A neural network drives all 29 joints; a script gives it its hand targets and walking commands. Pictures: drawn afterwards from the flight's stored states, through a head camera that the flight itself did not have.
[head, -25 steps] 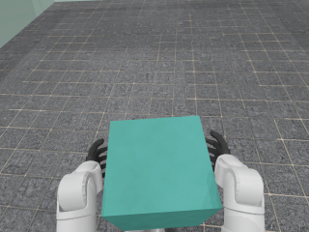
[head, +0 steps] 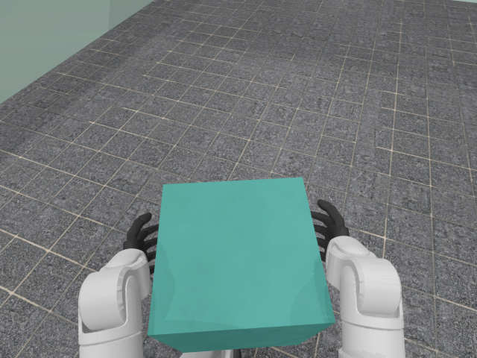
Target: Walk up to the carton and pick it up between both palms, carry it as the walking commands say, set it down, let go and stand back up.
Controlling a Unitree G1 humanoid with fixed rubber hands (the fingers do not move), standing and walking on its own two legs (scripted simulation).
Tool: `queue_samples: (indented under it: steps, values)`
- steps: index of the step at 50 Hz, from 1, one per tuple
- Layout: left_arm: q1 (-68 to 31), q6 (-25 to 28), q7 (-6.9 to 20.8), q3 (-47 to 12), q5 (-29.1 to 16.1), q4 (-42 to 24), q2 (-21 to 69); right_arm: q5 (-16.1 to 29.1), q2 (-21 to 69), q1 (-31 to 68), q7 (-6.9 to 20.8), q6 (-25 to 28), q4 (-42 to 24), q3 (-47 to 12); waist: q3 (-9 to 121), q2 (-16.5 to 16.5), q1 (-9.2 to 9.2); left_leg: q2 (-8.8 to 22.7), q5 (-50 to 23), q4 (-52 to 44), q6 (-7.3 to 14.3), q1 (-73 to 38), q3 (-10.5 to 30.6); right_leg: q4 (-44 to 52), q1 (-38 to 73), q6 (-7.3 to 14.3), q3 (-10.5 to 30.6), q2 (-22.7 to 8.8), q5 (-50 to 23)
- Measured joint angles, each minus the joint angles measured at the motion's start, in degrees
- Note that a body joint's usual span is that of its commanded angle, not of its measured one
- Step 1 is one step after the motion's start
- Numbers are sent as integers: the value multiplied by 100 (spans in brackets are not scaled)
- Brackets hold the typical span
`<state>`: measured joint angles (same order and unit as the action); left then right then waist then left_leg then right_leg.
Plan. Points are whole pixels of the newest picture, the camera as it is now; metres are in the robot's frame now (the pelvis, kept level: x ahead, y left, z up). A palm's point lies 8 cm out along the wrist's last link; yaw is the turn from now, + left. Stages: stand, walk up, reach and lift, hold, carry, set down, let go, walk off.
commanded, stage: carry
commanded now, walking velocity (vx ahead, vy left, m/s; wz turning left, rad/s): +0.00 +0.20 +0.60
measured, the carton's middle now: (237, 272) +0.27 +0.02 +0.00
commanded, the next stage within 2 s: none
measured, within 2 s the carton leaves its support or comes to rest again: neither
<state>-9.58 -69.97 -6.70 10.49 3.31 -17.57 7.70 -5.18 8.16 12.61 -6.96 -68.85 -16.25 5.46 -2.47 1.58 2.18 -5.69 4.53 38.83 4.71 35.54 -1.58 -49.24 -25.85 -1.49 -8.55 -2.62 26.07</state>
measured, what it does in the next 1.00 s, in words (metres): walks backwards, turning left: left foot, then right foot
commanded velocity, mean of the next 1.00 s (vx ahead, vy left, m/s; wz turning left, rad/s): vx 0.00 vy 0.20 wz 0.60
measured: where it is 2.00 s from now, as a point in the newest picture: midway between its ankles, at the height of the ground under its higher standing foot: outside the picture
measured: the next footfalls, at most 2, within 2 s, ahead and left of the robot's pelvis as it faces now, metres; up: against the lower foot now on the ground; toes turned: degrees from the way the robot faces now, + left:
left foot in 0.26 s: -0.03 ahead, +0.29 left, +0.00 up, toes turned +16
right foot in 0.54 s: -0.10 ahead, +0.11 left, +0.00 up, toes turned +12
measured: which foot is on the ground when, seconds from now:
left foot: down 0.00-0.02, up 0.04-0.24, down 0.26-0.56, up 0.58-0.80, down 0.82-1.00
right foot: down 0.00-0.28, up 0.30-0.52, down 0.54-0.82, up 0.84-1.00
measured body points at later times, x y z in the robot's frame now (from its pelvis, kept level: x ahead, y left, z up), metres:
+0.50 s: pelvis -0.17 +0.16 +0.01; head -0.14 +0.18 +0.45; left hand +0.03 +0.41 +0.05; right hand +0.15 +0.13 +0.07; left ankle -0.07 +0.28 -0.69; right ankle -0.12 +0.07 -0.67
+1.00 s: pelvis -0.38 +0.26 +0.01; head -0.39 +0.30 +0.46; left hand -0.26 +0.56 +0.05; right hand -0.07 +0.33 +0.08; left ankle -0.34 +0.41 -0.69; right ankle -0.28 +0.17 -0.65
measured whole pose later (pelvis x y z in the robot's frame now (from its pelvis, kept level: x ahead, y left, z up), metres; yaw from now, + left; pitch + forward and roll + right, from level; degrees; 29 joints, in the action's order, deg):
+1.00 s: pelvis -0.38 +0.26 +0.01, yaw +36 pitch +1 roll +0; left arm -9.6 -71.5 -6.2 10.7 5.1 -18.4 7.7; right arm -4.8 8.1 11.8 -6.6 -67.4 -14.7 4.6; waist -0.4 -3.7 0.1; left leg -1.9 10.9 42.3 1.7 32.5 0.4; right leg -65.1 -34.6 -5.9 -6.0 -6.9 30.2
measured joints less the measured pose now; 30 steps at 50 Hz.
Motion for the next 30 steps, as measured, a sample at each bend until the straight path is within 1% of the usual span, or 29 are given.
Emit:
queue_samples:
  steps: [1,2,3,4,5,6,7,8,9,12,13,14,15,16,17,18,20,21,24,26,27,28,29,30]
  values:
    - [-5,89,-14,-71,-33,62,4,3,-2,-4,-9,20,-77,68,-144,370,-41,15,-68,-82,-62,-28,122,212,97,227,-129,52,-196]
    - [-11,109,-25,-134,-37,88,4,27,-15,-83,-13,43,-150,93,-200,562,-92,-39,417,114,-207,60,148,354,127,300,-220,-20,-394]
    - [-8,78,-29,-178,-33,53,2,70,-35,-211,-26,60,-249,74,-191,595,-136,-106,952,674,-333,260,62,436,95,287,-269,-181,-547]
    - [-12,29,-28,-197,-36,-13,2,103,-49,-327,-47,68,-368,32,-195,565,-164,-106,1311,1415,-387,468,-36,515,73,235,-299,-350,-672]
    - [-22,-15,-15,-179,-42,-96,4,127,-57,-394,-76,67,-475,-20,-226,492,-174,-30,1501,2120,-412,603,-109,593,65,169,-296,-503,-785]
    - [-41,-52,-5,-143,-60,-187,9,153,-59,-408,-112,57,-563,-59,-274,416,-196,102,1484,2627,-447,639,-119,679,77,96,-292,-635,-893]
    - [-67,-69,3,-108,-75,-273,15,177,-58,-381,-145,47,-639,-77,-316,347,-233,261,1397,2833,-490,576,-72,770,96,19,-300,-757,-999]
    - [-89,-56,23,-91,-78,-345,20,199,-54,-333,-172,38,-712,-75,-331,284,-286,430,1344,2755,-525,442,4,855,105,-59,-323,-877,-1100]
    - [-110,-25,36,-104,-74,-402,24,210,-47,-278,-185,31,-782,-49,-315,228,-349,599,1370,2484,-542,266,92,924,103,-137,-365,-999,-1190]
    - [-199,76,65,-222,1,-493,38,253,-21,-125,-178,4,-971,126,-100,10,-504,993,1697,1021,-513,-481,241,851,-71,-390,-435,-1426,-1322]
    - [-230,95,73,-261,48,-511,42,262,-15,-77,-150,11,-985,187,9,-96,-539,1051,1618,468,-544,-757,223,701,-197,-489,-395,-1595,-1305]
    - [-284,127,80,-248,100,-501,45,262,-2,-25,-109,91,-910,220,34,-335,-561,884,1290,340,-722,-772,114,530,-314,-538,-272,-1840,-1275]
    - [-295,152,88,-204,147,-482,43,253,12,21,-71,193,-758,213,26,-515,-525,756,1172,434,-755,-733,35,290,-431,-544,-45,-1884,-898]
    - [-264,156,94,-155,180,-448,39,236,19,44,-42,268,-581,180,43,-552,-481,739,1158,562,-711,-654,31,-47,-536,-587,187,-1689,-280]
    - [-213,130,96,-112,201,-413,31,216,18,40,-23,309,-415,127,72,-528,-429,759,1156,638,-645,-578,59,-435,-634,-632,342,-1418,188]
    - [-160,76,86,-70,203,-387,21,187,14,20,-2,324,-268,67,95,-503,-378,761,1124,643,-575,-525,91,-723,-687,-636,410,-1170,433]
    - [-112,-42,68,7,189,-276,13,119,1,-33,17,282,-60,-30,134,-488,-291,654,941,519,-465,-428,163,-1099,-717,-606,398,-789,550]
    - [-106,-81,64,33,180,-197,12,83,-3,-52,19,240,7,-55,151,-489,-245,558,818,435,-413,-370,193,-1226,-718,-571,352,-639,480]
    - [-52,-93,42,43,100,-85,4,5,-2,-42,17,94,25,-67,130,-377,-94,252,455,209,-242,-191,214,-1037,-543,-450,159,-252,166]
    - [-14,-50,11,28,12,-177,-2,-12,5,-9,15,46,-100,-68,36,-222,-8,44,209,59,-130,-99,149,-333,-210,-318,84,-46,97]
    - [-17,1,1,6,-26,-204,0,-19,7,13,13,37,-185,-45,-36,-54,23,-32,80,-15,-81,-62,141,121,-34,-141,60,37,15]
    - [-19,90,-14,-55,-61,-158,4,-12,7,25,12,52,-246,28,-156,306,6,-14,-39,-88,-90,-75,248,316,38,102,-51,99,-221]
    - [-23,114,-45,-116,-68,-126,5,10,-5,-39,8,79,-300,52,-212,529,-32,-61,375,59,-180,-1,296,438,67,236,-141,53,-453]
    - [-16,86,-48,-152,-64,-147,3,47,-24,-154,-2,101,-368,33,-203,588,-75,-135,946,570,-291,185,226,499,38,286,-190,-92,-622]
